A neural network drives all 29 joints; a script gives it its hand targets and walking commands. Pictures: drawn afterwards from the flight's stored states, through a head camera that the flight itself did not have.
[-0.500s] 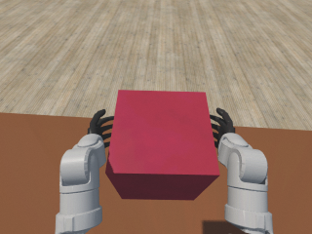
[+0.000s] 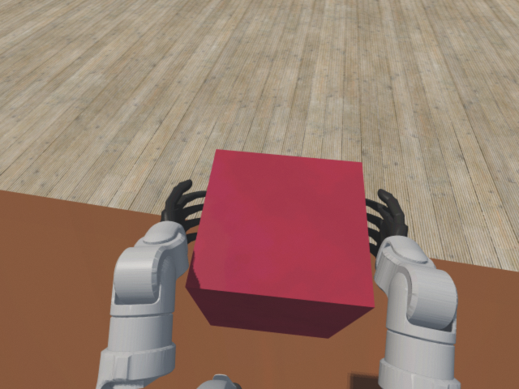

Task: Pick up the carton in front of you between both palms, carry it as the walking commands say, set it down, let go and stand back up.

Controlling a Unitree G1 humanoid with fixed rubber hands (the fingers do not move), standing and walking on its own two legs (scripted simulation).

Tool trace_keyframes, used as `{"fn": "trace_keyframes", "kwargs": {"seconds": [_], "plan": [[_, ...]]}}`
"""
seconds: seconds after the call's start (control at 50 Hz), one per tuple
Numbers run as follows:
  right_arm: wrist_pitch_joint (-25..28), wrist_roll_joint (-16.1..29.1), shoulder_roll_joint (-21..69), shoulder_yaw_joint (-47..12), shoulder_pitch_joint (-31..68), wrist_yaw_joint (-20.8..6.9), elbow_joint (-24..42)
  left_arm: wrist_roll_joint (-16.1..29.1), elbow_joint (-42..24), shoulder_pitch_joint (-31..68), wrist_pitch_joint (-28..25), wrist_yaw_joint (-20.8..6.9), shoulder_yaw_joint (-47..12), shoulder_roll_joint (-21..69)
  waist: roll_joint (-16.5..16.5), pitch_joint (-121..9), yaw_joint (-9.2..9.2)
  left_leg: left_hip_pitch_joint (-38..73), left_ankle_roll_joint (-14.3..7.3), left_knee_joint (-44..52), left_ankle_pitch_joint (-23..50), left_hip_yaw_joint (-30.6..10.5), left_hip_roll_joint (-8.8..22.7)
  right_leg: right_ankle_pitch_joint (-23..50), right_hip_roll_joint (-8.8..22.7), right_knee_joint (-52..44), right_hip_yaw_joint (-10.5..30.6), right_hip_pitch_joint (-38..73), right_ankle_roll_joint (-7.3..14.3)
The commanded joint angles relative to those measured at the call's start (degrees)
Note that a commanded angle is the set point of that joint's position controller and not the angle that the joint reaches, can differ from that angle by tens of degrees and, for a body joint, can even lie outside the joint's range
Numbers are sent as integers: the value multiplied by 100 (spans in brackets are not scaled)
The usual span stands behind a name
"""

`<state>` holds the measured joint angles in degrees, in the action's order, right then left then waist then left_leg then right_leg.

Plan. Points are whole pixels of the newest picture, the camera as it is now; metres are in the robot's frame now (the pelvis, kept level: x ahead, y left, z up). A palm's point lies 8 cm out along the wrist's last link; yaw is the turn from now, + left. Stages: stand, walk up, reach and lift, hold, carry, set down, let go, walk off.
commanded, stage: carry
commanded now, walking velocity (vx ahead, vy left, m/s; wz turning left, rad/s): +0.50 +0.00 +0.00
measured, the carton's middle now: (277, 253) +0.34 +0.02 +0.03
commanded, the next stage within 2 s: none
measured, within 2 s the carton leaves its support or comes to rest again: neither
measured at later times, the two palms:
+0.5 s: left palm (211, 142) +0.54 +0.16 +0.08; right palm (370, 153) +0.54 -0.14 +0.08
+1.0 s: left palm (209, 139) +0.54 +0.16 +0.08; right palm (369, 146) +0.55 -0.14 +0.09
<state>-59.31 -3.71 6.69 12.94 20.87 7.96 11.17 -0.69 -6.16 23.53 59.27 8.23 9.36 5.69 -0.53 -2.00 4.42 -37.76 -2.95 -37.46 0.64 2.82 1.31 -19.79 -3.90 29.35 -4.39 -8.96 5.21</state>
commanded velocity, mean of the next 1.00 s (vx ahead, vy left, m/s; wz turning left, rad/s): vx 0.00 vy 0.00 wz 0.00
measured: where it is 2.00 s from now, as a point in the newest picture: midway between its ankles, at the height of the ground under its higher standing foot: outside the picture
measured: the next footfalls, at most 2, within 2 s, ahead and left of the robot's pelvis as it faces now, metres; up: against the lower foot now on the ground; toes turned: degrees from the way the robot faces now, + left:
left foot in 0.08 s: +0.23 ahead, +0.08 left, -0.03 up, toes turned +3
right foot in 0.48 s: +0.29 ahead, -0.09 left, -0.04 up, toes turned -2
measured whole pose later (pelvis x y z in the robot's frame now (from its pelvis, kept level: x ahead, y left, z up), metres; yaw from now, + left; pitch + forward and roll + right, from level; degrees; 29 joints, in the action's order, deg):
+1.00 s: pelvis +0.22 +0.01 -0.03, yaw +1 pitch +3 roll +0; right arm -64.2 -3.8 5.7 13.3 26.1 7.9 3.1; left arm -2.7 -2.9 26.1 65.8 8.4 11.5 5.0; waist 0.1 -4.5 0.3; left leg -16.9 -5.2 -34.8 -15.1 4.3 -2.9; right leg -7.4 -0.6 30.5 -4.0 -20.2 2.3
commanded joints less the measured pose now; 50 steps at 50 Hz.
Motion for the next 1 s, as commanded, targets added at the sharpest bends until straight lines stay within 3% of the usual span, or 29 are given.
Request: {"fn": "trace_keyframes", "kwargs": {"seconds": [0.0, 0.02, 0.04, 0.06, 0.08, 0.1, 0.12, 0.14, 0.16, 0.18, 0.22, 0.32, 0.38, 0.42, 0.44, 0.46, 0.48, 0.5, 0.52, 0.54, 0.58, 0.64, 0.68, 0.78, 0.9, 0.98], "plan": [[-165, 1429, 4155, -3983, 3232, -477, 125, 1735, -702, 3375, 52, -643, -3924, 4435, 724, -1907, 158, 494, -192, 1093, 653, 374, -346, 4648, 1116, 216, 779, 1706, 352], [-238, 1385, 3993, -3870, 3146, -458, 29, 1696, -632, 3329, 125, -611, -3857, 4340, 737, -1960, -21, 1160, -247, 1341, 808, 469, -439, 4983, 1063, 674, 637, 1486, 214], [-304, 1324, 3857, -3741, 3030, -435, -94, 1672, -573, 3355, 200, -582, -3798, 4248, 597, -2143, -331, 2152, -246, 1701, 1251, 599, -455, 4974, 923, 1442, 352, 1096, 14], [-368, 1259, 3694, -3604, 2969, -416, -153, 1631, -526, 3432, 262, -549, -3725, 4152, 270, -2377, -552, 3313, -206, 1521, 2374, 309, 29, 3799, 715, 2344, 215, 289, -169], [-440, 1225, 3538, -3448, 2953, -393, -243, 1587, -476, 3524, 339, -515, -3621, 4103, -516, -2683, -449, 4833, -343, 395, 5810, -936, 1393, 294, 376, 3366, 152, -1242, -355], [-485, 1239, 3460, -3368, 3000, -339, -435, 1577, -343, 3449, 450, -474, -3573, 4077, -1573, -3325, -775, 6144, -1573, 266, 6447, -2571, 2389, -1829, -216, 4930, 456, -2703, -658], [-512, 1361, 3613, -3414, 2871, -341, -450, 1594, -472, 3489, 499, -438, -3557, 4105, -1189, -3478, -805, 5837, -1663, 550, 5038, -2640, 2200, -1682, 6, 4990, 696, -2916, -480], [-519, 1502, 3890, -3502, 3139, -395, -277, 1613, -553, 3724, 520, -426, -3518, 4289, -835, -3100, -805, 5241, -1456, 825, 3981, -2344, 1873, -1494, 165, 4661, 668, -2982, -406], [-522, 1655, 4207, -3630, 3454, -470, -157, 1575, -541, 3859, 517, -429, -3454, 4515, -299, -2874, -691, 4674, -1230, 1006, 3418, -2073, 1697, -1108, 383, 4089, 718, -2783, -406], [-502, 1789, 4490, -3798, 3789, -546, -3, 1518, -542, 3919, 494, -447, -3411, 4669, -148, -2699, -596, 4215, -1114, 1169, 3239, -1882, 1572, -873, 490, 3476, 723, -2557, -422], [-423, 2052, 4942, -4055, 4303, -698, 194, 1394, -589, 4024, 425, -503, -3458, 4972, -268, -2688, -551, 3678, -836, 1332, 3320, -1302, 1334, -674, 461, 2442, 539, -1868, -476], [-303, 2201, 5071, -4273, 4289, -824, 305, 1293, -810, 3975, 267, -513, -3727, 5088, -687, -3094, -614, 3960, -643, 934, 4588, -565, 1101, 456, 250, 1332, 261, -1508, -452], [-334, 2111, 4861, -4248, 3973, -798, 200, 1287, -895, 3831, 308, -499, -3782, 4863, -660, -3094, -690, 4039, -720, 604, 4452, -446, 986, 923, 225, 835, 193, -1466, -413], [-381, 1981, 4721, -4189, 3729, -774, -4, 1238, -739, 3581, 371, -524, -3732, 4713, -554, -2986, -638, 3910, -683, 237, 4057, -357, 830, 1613, 234, -26, 73, -1138, -369], [-405, 1912, 4664, -4150, 3634, -766, -123, 1199, -628, 3458, 401, -550, -3675, 4642, -520, -2911, -549, 3617, -574, 79, 3597, -339, 739, 2285, 337, -509, 105, -713, -330], [-427, 1840, 4615, -4110, 3556, -754, -252, 1170, -508, 3380, 430, -584, -3602, 4574, -363, -2833, -494, 3044, -406, -28, 2450, -385, 623, 3399, 723, -640, 465, -112, -226], [-453, 1755, 4616, -4061, 3471, -741, -378, 1130, -390, 3366, 447, -608, -3533, 4473, 141, -2974, -522, 2076, -106, -192, 874, -419, 436, 6129, 1521, 176, 1115, 868, 149], [-471, 1710, 4657, -4009, 3468, -739, -383, 1107, -290, 3413, 417, -611, -3543, 4524, 711, -2980, -505, 1783, 115, -38, -258, -318, 196, 7400, 1871, 487, 1269, 1106, 547], [-465, 1741, 4714, -4038, 3636, -742, -312, 1127, -232, 3367, 397, -633, -3514, 4599, 1053, -2956, -423, 1731, 133, 276, -1049, -263, 91, 7444, 1866, 370, 1311, 1179, 552], [-440, 1773, 4831, -4082, 3858, -746, -273, 1179, -279, 3489, 376, -662, -3517, 4664, 964, -2885, -372, 1929, 136, 414, -926, -248, 85, 7178, 1776, 328, 1193, 1031, 452], [-378, 1840, 5027, -4114, 4118, -755, -235, 1340, -431, 3775, 322, -703, -3651, 4866, 520, -2831, -421, 2634, 36, 434, 157, -385, 214, 6227, 1528, 378, 951, 374, 303], [-336, 1885, 5034, -4084, 4143, -718, -159, 1548, -712, 4126, 263, -674, -3796, 4963, -40, -2918, -472, 3465, -236, 214, 2754, -657, 669, 4257, 1099, 468, 654, -397, 113], [-366, 1811, 4880, -3984, 3942, -664, -194, 1569, -733, 4082, 301, -619, -3787, 4867, -175, -2906, -484, 3509, -330, 173, 3168, -650, 731, 3867, 980, 369, 581, -416, 47], [-483, 1521, 4565, -3731, 3502, -597, -432, 1428, -376, 3680, 439, -582, -3609, 4651, 35, -2889, -438, 3099, -159, 206, 1907, -556, 529, 5082, 1271, 407, 742, -5, 158], [-489, 1599, 4713, -3773, 3935, -627, -373, 1463, -379, 4008, 448, -616, -3581, 4795, 52, -2710, -455, 3030, -248, 426, 1699, -684, 688, 4182, 1252, 190, 726, -53, 62], [-504, 1637, 4734, -3770, 4046, -625, -404, 1403, -327, 4049, 464, -595, -3492, 4760, 72, -2593, -450, 2875, -269, 669, 833, -708, 667, 3446, 1290, -22, 794, -25, 44]]}}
